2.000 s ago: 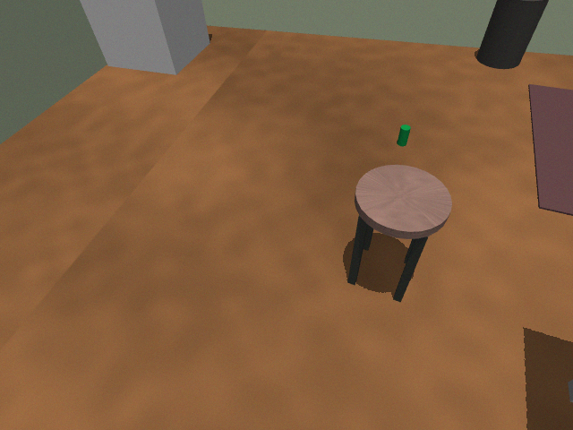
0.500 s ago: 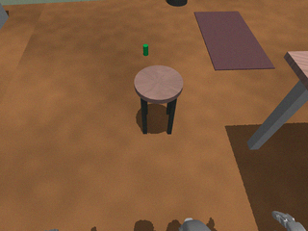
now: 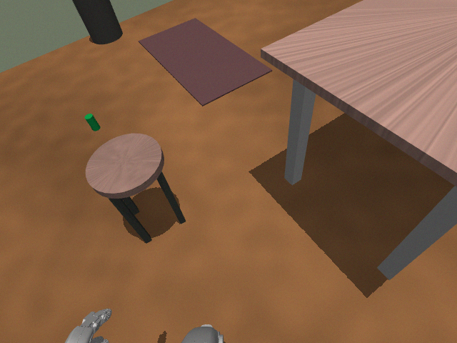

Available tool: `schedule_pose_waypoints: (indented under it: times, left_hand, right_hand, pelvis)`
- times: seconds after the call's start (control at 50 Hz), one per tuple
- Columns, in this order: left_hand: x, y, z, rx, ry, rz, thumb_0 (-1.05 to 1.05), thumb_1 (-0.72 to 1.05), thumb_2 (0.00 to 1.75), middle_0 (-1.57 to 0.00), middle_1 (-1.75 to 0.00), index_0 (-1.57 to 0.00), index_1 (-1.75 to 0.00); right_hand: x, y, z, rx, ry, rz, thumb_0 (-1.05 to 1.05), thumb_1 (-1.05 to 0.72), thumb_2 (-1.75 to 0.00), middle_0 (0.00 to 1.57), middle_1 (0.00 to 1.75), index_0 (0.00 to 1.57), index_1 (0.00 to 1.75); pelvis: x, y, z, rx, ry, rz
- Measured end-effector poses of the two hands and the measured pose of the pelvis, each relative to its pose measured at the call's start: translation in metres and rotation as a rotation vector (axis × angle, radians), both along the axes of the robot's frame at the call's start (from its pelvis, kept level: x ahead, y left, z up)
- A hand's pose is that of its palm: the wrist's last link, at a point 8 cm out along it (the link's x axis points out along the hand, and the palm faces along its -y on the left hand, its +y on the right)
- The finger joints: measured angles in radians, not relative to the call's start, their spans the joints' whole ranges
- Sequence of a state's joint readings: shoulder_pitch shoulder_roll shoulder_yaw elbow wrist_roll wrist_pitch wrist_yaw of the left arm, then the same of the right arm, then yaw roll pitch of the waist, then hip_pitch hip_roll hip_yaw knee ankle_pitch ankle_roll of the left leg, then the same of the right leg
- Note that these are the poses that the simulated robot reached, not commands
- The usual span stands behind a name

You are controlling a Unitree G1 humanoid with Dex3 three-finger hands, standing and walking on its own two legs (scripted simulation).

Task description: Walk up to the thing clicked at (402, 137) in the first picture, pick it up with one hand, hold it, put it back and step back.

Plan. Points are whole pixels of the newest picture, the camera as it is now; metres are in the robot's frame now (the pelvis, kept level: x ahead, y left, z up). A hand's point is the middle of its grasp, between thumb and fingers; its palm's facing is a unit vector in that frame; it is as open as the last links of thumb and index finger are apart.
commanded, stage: walk up
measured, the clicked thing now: (92, 122) +1.45 +1.02 -0.71
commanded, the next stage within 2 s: stand in 1.84 s
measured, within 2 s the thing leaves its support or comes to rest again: neither
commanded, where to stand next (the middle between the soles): +0.05 +0.01 m, yaw -46 degrees
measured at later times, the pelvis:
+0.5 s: pelvis +0.00 +0.04 +0.00, yaw -23 degrees
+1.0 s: pelvis +0.00 +0.05 -0.02, yaw -38 degrees
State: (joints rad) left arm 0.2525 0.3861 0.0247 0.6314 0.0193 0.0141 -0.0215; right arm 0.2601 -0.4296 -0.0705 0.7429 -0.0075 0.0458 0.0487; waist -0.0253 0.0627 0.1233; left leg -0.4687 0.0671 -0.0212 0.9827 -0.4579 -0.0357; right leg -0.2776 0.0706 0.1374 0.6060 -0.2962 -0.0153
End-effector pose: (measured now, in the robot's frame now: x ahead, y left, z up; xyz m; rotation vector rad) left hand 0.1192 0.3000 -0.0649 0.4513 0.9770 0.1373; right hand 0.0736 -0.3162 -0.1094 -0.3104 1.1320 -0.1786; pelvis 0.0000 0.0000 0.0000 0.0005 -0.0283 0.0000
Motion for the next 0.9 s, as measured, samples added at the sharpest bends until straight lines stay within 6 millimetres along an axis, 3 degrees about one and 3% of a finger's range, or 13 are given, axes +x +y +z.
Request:
schedule_pose_waypoints:
  times: [0.14, 0.2, 0.28, 0.42, 0.5, 0.6, 0.74, 0.9]
  left_hand:
    - [0.047, 0.013, -0.022, -0.026, 0.001, -0.117, 0.0, 0.9, 0.9, -0.21, -0.3, -0.21, -0.3]
    - [0.068, 0.021, -0.036, -0.028, 0.004, -0.14, 0.0, 0.9, 0.9, -0.21, -0.3, -0.2, -0.3]
    - [0.084, 0.022, -0.04, -0.033, 0.054, -0.21, 0.0, 0.91, 0.9, -0.2, -0.3, -0.2, -0.3]
    - [0.087, 0.012, -0.038, -0.047, 0.146, -0.298, 0.0, 0.91, 0.9, -0.2, -0.3, -0.2, -0.3]
    - [0.092, -0.003, -0.037, -0.019, 0.153, -0.349, 0.0, 0.91, 0.9, -0.2, -0.3, -0.2, -0.3]
    - [0.092, -0.024, -0.038, 0.024, 0.105, -0.39, 0.0, 0.91, 0.9, -0.2, -0.3, -0.2, -0.3]
    - [0.093, -0.039, -0.03, 0.038, 0.096, -0.442, 0.0, 0.91, 0.9, -0.21, -0.3, -0.2, -0.3]
    - [0.124, -0.041, -0.049, 0.021, 0.083, -0.5, 0.0, 0.9, 0.9, -0.21, -0.3, -0.2, -0.3]
  right_hand:
    - [-0.004, 0.014, 0.009, -0.069, -0.081, -0.121, 0.01, -0.9, -0.89, 0.2, 0.3, 0.2, 0.3]
    - [-0.016, 0.027, 0.014, -0.099, -0.099, -0.154, 0.01, -0.9, -0.89, 0.2, 0.3, 0.2, 0.3]
    - [-0.043, 0.04, 0.029, -0.106, -0.085, -0.216, 0.01, -0.9, -0.89, 0.2, 0.3, 0.2, 0.3]
    - [-0.099, 0.04, 0.039, -0.122, -0.034, -0.297, 0.01, -0.9, -0.89, 0.21, 0.3, 0.2, 0.3]
    - [-0.136, 0.031, 0.03, -0.123, -0.006, -0.358, 0.01, -0.9, -0.89, 0.21, 0.3, 0.2, 0.3]
    - [-0.174, 0.016, 0.003, -0.105, 0.023, -0.454, 0.01, -0.9, -0.89, 0.2, 0.3, 0.2, 0.3]
    - [-0.183, 0.029, -0.01, -0.054, 0.006, -0.522, 0.01, -0.9, -0.89, 0.2, 0.3, 0.2, 0.3]
    - [-0.188, 0.059, -0.012, -0.067, -0.014, -0.561, 0.01, -0.9, -0.89, 0.2, 0.3, 0.2, 0.3]
  pelvis:
    - [0.013, 0.028, -0.012, -0.009, 0.007, -0.126]
    - [0.013, 0.038, -0.017, 0.002, -0.002, -0.176]
    - [0.01, 0.044, -0.007, -0.017, -0.007, -0.253]
    - [0.008, 0.047, 0.001, -0.025, 0.014, -0.354]
    - [0.003, 0.04, -0.005, -0.025, 0.017, -0.404]
    - [-0.008, 0.026, -0.02, -0.039, 0.004, -0.455]
    - [-0.009, 0.027, -0.016, -0.01, -0.003, -0.544]
    - [-0.003, 0.044, -0.026, 0.015, -0.01, -0.607]
